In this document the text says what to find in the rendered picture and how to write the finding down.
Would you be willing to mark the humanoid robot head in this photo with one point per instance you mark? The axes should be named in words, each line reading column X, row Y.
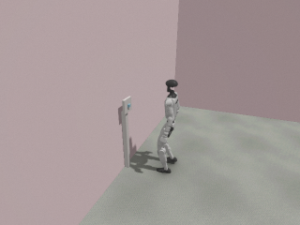
column 170, row 84

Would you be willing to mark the panel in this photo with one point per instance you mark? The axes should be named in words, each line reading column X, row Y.
column 124, row 116

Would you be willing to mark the left robot thigh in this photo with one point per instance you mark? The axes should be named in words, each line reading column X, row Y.
column 160, row 135

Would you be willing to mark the robot left forearm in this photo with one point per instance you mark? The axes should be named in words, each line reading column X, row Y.
column 168, row 127

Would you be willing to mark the robot left hand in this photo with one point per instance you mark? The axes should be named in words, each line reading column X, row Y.
column 162, row 140

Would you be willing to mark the robot right upper arm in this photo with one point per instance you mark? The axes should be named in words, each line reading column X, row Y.
column 178, row 105

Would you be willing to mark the robot left upper arm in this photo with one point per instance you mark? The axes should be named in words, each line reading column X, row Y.
column 169, row 105

